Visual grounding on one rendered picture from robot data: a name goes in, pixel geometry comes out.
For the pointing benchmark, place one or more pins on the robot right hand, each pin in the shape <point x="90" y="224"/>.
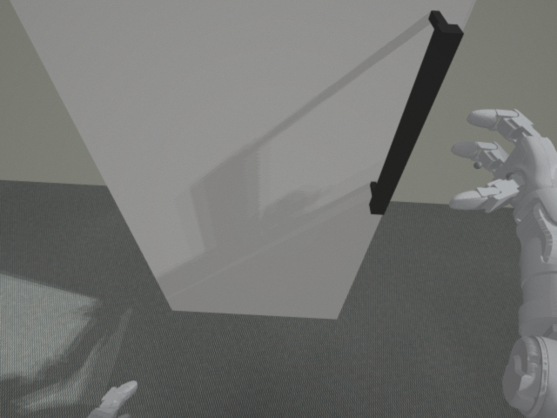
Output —
<point x="533" y="161"/>

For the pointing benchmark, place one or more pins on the robot right forearm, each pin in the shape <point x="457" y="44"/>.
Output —
<point x="536" y="219"/>

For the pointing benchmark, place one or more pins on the robot left hand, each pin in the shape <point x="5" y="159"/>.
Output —
<point x="114" y="401"/>

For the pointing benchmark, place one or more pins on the fridge door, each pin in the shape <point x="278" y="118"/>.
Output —
<point x="239" y="138"/>

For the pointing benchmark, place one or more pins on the handle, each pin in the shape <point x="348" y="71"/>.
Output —
<point x="444" y="42"/>

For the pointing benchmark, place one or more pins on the right robot upper arm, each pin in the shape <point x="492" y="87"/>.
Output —
<point x="530" y="379"/>

